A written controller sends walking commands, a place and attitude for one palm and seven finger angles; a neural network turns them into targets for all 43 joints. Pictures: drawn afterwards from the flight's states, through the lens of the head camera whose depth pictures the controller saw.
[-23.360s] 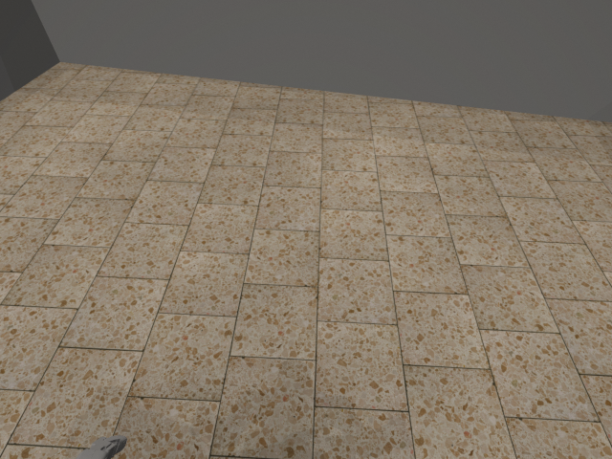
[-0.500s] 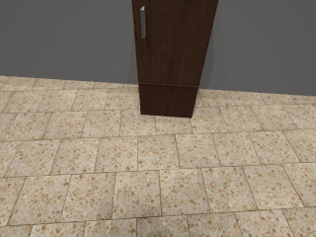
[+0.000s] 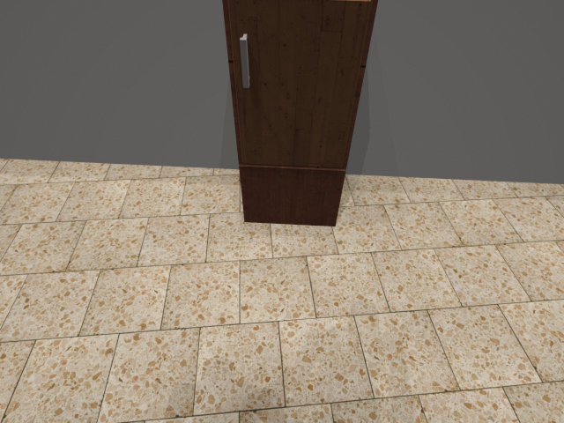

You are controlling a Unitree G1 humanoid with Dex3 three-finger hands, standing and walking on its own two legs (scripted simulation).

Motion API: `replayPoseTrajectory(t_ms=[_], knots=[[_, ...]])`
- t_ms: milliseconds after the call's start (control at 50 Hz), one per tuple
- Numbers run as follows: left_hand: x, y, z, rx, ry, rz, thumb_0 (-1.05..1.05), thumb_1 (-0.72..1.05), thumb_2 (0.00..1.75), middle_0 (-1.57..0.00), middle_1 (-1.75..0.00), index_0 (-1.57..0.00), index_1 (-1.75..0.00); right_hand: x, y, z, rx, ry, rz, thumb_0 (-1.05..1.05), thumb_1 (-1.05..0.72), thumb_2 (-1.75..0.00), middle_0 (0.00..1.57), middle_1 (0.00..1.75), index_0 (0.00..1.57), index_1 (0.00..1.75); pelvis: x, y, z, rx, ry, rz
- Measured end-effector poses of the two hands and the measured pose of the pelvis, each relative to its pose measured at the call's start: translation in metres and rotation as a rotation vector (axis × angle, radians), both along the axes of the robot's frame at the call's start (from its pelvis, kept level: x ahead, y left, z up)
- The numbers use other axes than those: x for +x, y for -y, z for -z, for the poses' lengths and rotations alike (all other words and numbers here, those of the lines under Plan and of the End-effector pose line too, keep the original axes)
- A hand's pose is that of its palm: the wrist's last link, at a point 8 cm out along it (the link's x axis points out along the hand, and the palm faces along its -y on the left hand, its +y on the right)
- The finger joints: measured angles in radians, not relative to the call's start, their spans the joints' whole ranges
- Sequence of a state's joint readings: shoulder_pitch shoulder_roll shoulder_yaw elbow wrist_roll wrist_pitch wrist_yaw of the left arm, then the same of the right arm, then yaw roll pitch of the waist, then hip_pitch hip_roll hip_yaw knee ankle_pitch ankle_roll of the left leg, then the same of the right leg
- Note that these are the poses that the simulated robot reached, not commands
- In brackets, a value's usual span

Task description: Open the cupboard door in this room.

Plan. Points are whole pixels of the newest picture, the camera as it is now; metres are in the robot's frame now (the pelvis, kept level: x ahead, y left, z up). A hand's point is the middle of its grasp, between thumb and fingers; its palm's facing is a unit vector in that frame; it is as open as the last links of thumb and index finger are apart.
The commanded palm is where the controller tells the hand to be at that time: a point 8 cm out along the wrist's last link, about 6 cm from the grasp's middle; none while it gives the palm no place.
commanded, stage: walk to a spot facing it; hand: left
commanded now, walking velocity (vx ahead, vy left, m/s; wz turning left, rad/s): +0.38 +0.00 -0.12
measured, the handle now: (245, 61) +1.10 +0.19 +0.04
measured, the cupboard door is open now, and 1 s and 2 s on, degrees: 0 0 0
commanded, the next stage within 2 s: take the last steps up to it in 0.38 s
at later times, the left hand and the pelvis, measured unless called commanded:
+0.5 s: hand out of the picture +0.01 +0.12 -0.16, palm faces +0.12 -0.98 -0.14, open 7.4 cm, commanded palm none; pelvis +0.18 +0.00 -0.02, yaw +0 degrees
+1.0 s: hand (230, 261) +0.48 +0.15 -0.16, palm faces -0.05 -0.98 -0.21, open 7.4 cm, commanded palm none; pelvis +0.36 -0.02 -0.01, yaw -1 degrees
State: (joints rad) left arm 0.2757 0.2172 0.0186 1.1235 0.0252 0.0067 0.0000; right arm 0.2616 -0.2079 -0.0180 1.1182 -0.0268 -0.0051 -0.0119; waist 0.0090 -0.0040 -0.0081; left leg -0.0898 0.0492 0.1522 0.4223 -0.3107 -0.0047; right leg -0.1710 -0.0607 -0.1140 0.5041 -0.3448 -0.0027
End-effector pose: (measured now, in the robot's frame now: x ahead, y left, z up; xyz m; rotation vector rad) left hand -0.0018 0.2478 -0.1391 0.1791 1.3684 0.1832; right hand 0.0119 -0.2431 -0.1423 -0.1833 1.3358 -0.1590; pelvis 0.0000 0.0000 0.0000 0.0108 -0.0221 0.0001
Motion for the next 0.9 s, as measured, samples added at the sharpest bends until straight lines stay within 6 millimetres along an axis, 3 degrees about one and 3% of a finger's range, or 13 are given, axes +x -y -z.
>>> replayPoseTrajectory(t_ms=[160, 220, 280, 380, 480, 540, 600, 660, 760, 820, 900], knots=[[0.018, 0.041, 0.007, -0.025, -0.058, -0.025, 0.01, 0.91, 0.9, -0.2, -0.3, -0.19, -0.3, -0.02, -0.004, 0.028, 0.089, -0.165, 0.059, 0.0, -0.91, -0.9, 0.2, 0.3, 0.2, 0.3, 0.045, 0.021, 0.014, -0.001, -0.019, -0.005], [0.016, 0.056, 0.003, -0.024, -0.057, -0.084, 0.0, 0.91, 0.9, -0.2, -0.3, -0.2, -0.3, 0.001, -0.002, 0.022, 0.103, -0.22, 0.024, 0.0, -0.91, -0.9, 0.2, 0.3, 0.2, 0.3, 0.064, 0.028, 0.01, 0.012, -0.026, -0.006], [0.002, 0.07, -0.005, -0.042, -0.142, -0.12, 0.0, 0.91, 0.9, -0.2, -0.3, -0.2, -0.3, 0.048, 0.003, 0.017, 0.096, -0.17, 0.0, 0.01, -0.91, -0.9, 0.2, 0.3, 0.2, 0.3, 0.083, 0.029, 0.004, 0.022, -0.026, 0.003], [-0.016, 0.088, -0.017, -0.086, -0.325, -0.153, 0.0, 0.91, 0.9, -0.2, -0.3, -0.2, -0.3, 0.155, 0.009, 0.012, 0.063, -0.015, -0.03, 0.01, -0.93, -0.9, 0.2, 0.3, 0.2, 0.3, 0.122, 0.021, 0.003, 0.02, -0.027, 0.006], [0.005, 0.083, -0.014, -0.118, -0.433, -0.179, 0.0, 0.91, 0.9, -0.2, -0.3, -0.2, -0.3, 0.267, -0.006, 0.011, 0.047, 0.14, -0.086, 0.01, -0.93, -0.9, 0.2, 0.3, 0.19, 0.3, 0.172, 0.007, 0.014, 0.01, -0.028, 0.0], [0.041, 0.064, 0.003, -0.122, -0.445, -0.171, 0.01, 0.9, 0.9, -0.2, -0.3, -0.2, -0.3, 0.317, -0.02, 0.017, 0.027, 0.22, -0.098, 0.01, -0.92, -0.9, 0.2, 0.3, 0.19, 0.3, 0.208, -0.007, 0.028, -0.008, -0.025, 0.001], [0.104, 0.038, 0.018, -0.092, -0.345, -0.144, 0.01, 0.91, 0.9, -0.2, -0.3, -0.2, -0.3, 0.334, -0.031, 0.016, 0.025, 0.221, -0.089, 0.0, -0.92, -0.9, 0.2, 0.3, 0.19, 0.3, 0.23, -0.014, 0.028, -0.004, -0.014, 0.002], [0.187, 0.015, 0.022, -0.058, -0.17, -0.086, 0.01, 0.91, 0.9, -0.2, -0.3, -0.19, -0.3, 0.329, -0.038, 0.011, 0.031, 0.173, -0.062, 0.0, -0.91, -0.9, 0.2, 0.3, 0.2, 0.3, 0.248, -0.016, 0.018, -0.003, -0.005, 0.013], [0.318, 0.0, 0.01, -0.03, 0.095, 0.008, 0.0, 0.91, 0.9, -0.19, -0.3, -0.19, -0.3, 0.313, -0.022, -0.001, -0.005, 0.109, 0.014, -0.02, -0.96, -0.9, 0.2, 0.3, 0.2, 0.3, 0.278, -0.015, 0.007, 0.009, -0.006, 0.015], [0.377, 0.004, -0.003, -0.029, 0.196, 0.043, 0.0, 0.91, 0.9, -0.19, -0.3, -0.19, -0.3, 0.302, -0.016, -0.001, 0.001, 0.047, 0.041, -0.02, -0.95, -0.9, 0.2, 0.3, 0.2, 0.3, 0.296, -0.011, 0.002, 0.012, -0.01, 0.012], [0.433, 0.019, -0.015, -0.032, 0.254, 0.093, 0.0, 0.91, 0.9, -0.19, -0.3, -0.19, -0.3, 0.291, -0.011, 0.002, 0.029, -0.031, 0.088, -0.01, -0.93, -0.9, 0.2, 0.3, 0.2, 0.3, 0.323, -0.001, 0.0, 0.014, -0.016, 0.011]])
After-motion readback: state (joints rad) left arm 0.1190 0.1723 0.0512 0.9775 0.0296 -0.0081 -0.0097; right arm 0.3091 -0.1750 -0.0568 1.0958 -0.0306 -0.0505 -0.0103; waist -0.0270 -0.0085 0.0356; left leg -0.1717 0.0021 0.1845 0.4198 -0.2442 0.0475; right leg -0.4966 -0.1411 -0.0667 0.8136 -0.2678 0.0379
